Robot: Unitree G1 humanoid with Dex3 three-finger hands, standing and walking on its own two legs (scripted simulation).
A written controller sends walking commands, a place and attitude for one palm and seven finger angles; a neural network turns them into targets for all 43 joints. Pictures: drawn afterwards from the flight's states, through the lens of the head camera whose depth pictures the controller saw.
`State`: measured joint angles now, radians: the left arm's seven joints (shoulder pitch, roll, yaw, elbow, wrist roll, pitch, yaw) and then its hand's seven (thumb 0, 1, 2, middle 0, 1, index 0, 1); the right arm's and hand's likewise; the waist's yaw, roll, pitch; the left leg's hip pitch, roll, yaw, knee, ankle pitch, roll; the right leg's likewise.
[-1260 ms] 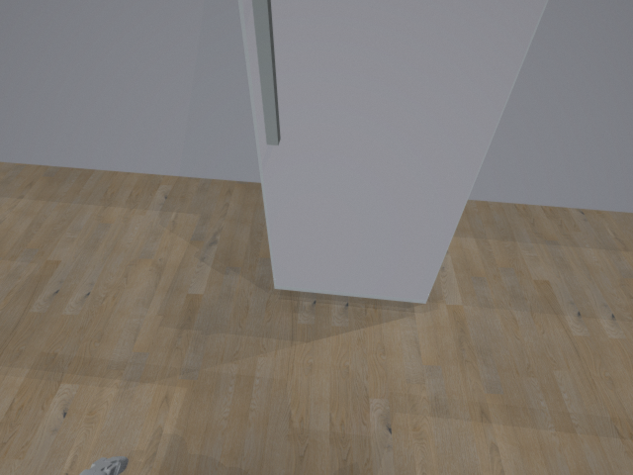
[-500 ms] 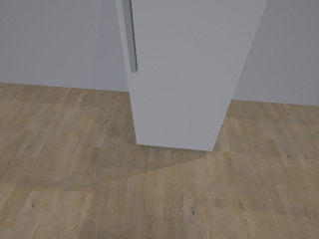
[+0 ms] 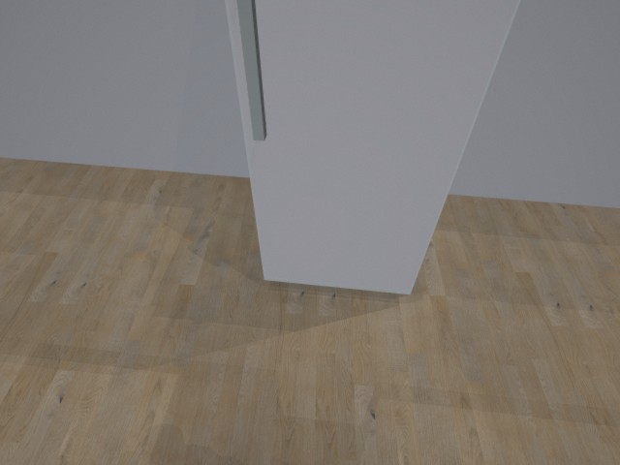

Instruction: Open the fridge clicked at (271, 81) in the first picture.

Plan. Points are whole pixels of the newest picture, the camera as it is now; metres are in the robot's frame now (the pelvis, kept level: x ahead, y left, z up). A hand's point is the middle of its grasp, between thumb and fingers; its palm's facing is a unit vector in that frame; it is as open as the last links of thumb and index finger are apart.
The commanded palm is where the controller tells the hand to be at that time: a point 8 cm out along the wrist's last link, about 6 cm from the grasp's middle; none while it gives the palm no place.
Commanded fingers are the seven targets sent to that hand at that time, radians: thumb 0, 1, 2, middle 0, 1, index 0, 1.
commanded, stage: look at it before walking up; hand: left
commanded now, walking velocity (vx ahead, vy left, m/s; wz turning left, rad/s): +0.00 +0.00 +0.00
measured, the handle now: (254, 54) +0.84 +0.16 +0.15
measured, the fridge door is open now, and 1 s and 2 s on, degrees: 0 0 0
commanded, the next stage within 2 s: take the last steps up to it in 0.18 s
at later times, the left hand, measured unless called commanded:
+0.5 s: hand out of the picture +0.05 +0.22 -0.17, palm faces -0.01 -0.96 -0.26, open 7.4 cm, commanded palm none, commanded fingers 0.00 0.90 0.90 -0.20 -0.30 -0.20 -0.30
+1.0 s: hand (203, 392) +0.27 +0.20 -0.19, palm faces -0.07 -0.97 -0.22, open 7.3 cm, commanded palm none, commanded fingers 0.00 0.90 0.90 -0.20 -0.30 -0.20 -0.30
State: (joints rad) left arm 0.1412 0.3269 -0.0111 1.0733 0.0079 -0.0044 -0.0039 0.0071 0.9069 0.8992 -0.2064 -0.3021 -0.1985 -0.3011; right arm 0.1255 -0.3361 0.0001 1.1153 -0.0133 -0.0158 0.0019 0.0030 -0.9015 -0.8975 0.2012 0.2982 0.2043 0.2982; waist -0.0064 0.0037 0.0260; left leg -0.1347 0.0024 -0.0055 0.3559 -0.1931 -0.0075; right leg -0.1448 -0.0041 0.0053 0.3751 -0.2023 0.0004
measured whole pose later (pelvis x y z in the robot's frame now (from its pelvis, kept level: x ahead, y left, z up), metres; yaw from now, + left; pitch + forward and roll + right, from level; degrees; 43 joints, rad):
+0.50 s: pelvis +0.02 +0.00 -0.01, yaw +0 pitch -1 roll +0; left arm 0.25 0.26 0.00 1.08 0.02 0.01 -0.01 0.01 0.91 0.90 -0.20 -0.30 -0.20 -0.30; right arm 0.21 -0.28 0.00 1.12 -0.03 0.00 0.00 0.00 -0.90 -0.90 0.20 0.30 0.20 0.30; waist 0.01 0.01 -0.02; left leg -0.16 0.01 0.00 0.47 -0.30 0.00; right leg -0.16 0.00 0.01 0.45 -0.28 0.00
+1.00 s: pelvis +0.18 +0.01 -0.03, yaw -3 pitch -1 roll +0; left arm 0.17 0.20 0.06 1.00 0.02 -0.03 -0.02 0.02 0.94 0.90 -0.20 -0.30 -0.19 -0.30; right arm 0.56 -0.08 -0.02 1.24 -0.02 -0.06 -0.03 0.00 -0.90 -0.90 0.20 0.30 0.20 0.30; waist -0.04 0.01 0.10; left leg 0.12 0.01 0.09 0.42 -0.49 0.02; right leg -0.44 -0.02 -0.13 0.62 -0.20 -0.08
